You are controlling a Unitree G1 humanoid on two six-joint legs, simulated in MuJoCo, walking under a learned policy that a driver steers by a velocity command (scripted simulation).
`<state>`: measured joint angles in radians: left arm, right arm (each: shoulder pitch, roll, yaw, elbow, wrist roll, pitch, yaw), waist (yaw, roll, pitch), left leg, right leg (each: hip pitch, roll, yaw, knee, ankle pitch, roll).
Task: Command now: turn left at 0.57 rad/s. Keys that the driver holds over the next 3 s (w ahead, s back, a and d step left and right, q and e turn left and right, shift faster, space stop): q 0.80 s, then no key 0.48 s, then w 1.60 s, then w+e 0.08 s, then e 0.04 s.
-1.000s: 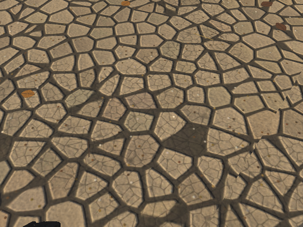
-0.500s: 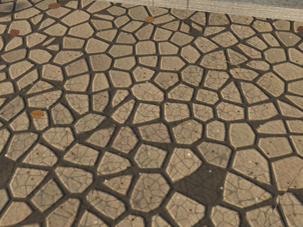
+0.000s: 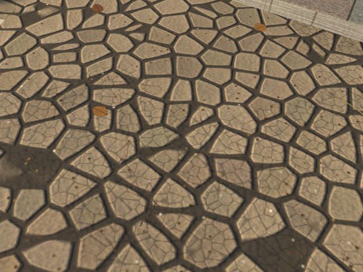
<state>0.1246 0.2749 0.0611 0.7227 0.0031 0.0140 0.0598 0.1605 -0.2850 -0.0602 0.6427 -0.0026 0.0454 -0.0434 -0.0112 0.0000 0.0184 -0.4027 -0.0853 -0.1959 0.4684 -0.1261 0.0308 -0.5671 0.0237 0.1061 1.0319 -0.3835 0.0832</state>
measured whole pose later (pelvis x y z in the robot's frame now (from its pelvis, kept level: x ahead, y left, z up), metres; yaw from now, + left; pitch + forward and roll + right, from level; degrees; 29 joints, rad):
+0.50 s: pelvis -0.02 -0.01 +0.00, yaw +18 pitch +2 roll -2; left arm 0.16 0.30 0.10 0.72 0.00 -0.03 0.03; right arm 0.14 -0.30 -0.09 0.60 0.01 0.06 0.03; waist 0.03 0.00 0.04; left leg -0.29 0.00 -0.02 0.48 -0.18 0.02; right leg -0.37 -0.12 -0.09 0.87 -0.48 0.04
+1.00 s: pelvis -0.01 -0.04 +0.00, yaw +35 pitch +0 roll -3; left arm 0.17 0.24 0.06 0.68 0.03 -0.02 0.00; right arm 0.16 -0.29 -0.07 0.63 0.01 0.05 -0.02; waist -0.01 0.08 0.03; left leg -0.34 -0.07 -0.26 0.60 -0.31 -0.01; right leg -0.33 0.05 0.02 0.68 -0.12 0.01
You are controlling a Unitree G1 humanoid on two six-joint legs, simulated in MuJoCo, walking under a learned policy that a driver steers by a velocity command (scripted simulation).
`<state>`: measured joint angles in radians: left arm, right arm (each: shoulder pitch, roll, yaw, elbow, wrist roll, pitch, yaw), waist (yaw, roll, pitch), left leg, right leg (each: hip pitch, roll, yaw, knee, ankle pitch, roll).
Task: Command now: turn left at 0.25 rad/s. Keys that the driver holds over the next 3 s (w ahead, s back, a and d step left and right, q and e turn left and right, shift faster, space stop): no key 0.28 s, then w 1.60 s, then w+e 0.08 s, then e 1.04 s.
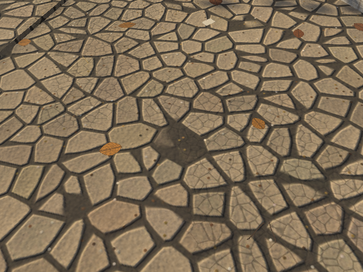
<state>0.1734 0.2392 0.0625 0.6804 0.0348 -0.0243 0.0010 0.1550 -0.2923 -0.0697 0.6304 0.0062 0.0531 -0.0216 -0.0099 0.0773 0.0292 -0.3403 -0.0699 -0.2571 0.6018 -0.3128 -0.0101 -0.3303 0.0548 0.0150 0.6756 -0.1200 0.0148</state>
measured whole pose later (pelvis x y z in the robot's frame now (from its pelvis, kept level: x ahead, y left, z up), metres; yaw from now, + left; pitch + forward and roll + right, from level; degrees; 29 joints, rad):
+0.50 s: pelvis +0.05 +0.02 +0.01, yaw +2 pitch +0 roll -1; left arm 0.22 0.25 0.07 0.74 -0.03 -0.05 0.01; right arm 0.28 -0.19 -0.04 0.70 0.00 -0.02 -0.02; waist -0.03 0.01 0.01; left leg -0.18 -0.03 -0.10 0.39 -0.22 0.04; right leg -0.29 0.00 0.01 0.72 -0.43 0.02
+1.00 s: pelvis +0.25 -0.04 +0.00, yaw +1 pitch +2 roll +0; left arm 0.43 0.25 0.03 0.83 -0.01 -0.07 0.00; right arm 0.11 -0.27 -0.06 0.69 0.01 -0.08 0.03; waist 0.08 0.04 0.02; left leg -0.67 0.07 -0.02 0.64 0.07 -0.01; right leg 0.02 0.05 0.00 0.23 -0.29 -0.07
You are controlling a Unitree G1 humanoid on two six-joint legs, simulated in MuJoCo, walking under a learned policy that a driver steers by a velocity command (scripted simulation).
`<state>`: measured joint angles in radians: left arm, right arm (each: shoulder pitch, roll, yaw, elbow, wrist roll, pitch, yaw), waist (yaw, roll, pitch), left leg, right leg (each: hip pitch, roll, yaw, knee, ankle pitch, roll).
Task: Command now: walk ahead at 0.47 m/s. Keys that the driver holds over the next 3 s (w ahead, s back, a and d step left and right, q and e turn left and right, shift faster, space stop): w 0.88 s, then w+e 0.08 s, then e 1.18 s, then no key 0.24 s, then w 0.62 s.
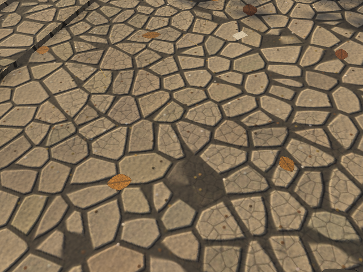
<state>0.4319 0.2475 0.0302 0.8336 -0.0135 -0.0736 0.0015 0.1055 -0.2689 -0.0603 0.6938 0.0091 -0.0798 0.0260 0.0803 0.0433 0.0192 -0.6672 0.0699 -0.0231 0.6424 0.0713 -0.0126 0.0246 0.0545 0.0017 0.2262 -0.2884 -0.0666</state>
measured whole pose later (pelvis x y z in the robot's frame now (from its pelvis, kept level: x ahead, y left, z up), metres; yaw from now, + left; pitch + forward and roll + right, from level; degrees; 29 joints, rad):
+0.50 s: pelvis +0.29 +0.02 +0.00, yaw -1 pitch +1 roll +3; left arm 0.12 0.29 0.02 0.72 -0.01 -0.07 -0.01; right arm 0.35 -0.28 -0.05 0.84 0.01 -0.09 0.02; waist -0.07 -0.04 0.03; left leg -0.05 -0.08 0.04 0.22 -0.20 0.05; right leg -0.67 -0.13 0.05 0.71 0.00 0.02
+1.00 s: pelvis +0.57 -0.06 +0.01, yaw -2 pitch +1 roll +0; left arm 0.38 0.27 0.03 0.84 -0.01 -0.08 -0.01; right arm 0.11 -0.29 -0.04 0.77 0.00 -0.07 0.01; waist 0.07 0.05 0.02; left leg -0.66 0.11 -0.06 0.73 0.00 -0.02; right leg -0.07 0.07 -0.02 0.23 -0.19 -0.08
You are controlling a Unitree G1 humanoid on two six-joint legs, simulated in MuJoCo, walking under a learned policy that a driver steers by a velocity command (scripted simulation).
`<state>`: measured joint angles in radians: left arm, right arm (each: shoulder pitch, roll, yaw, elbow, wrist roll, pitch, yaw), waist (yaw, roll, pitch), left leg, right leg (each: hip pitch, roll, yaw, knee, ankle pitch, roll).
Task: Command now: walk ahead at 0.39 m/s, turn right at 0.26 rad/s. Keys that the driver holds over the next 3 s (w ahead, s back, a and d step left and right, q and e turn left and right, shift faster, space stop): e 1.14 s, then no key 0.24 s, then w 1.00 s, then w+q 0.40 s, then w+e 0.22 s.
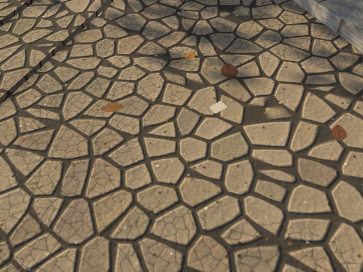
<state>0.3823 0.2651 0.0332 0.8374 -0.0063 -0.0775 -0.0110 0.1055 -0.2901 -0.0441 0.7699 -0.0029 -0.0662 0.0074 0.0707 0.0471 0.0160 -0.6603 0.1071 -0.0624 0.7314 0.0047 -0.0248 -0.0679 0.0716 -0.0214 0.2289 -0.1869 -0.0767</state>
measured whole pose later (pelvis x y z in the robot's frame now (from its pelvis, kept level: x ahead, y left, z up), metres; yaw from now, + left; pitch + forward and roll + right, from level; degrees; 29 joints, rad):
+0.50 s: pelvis +0.15 +0.03 -0.01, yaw -16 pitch +1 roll +2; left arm 0.22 0.31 0.07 0.69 -0.01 0.06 0.02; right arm 0.08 -0.28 -0.06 0.81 -0.01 -0.01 -0.02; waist 0.00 -0.01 0.07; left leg -0.30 0.05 0.17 0.40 -0.11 0.02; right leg -0.50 -0.08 -0.01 0.86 -0.34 0.04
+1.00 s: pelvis +0.17 +0.00 -0.01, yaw -34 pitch +2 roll +2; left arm 0.18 0.32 0.07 0.60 -0.01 0.04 0.03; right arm 0.07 -0.31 -0.08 0.82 0.01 0.00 -0.01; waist 0.02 0.00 0.04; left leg -0.37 -0.04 -0.09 0.69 -0.36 -0.07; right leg -0.32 0.09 0.18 0.50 -0.20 -0.04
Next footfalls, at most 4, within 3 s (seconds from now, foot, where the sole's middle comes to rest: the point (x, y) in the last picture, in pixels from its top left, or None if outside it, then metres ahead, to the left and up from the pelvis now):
0.16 left None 0.28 0.13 -0.79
0.58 right None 0.18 -0.12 -0.79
1.06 left None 0.28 0.08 -0.79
1.44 right None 0.10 -0.12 -0.79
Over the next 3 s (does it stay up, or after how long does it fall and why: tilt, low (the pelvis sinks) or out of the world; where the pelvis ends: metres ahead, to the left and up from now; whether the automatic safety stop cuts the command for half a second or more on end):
stays up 0.76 -0.44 -0.03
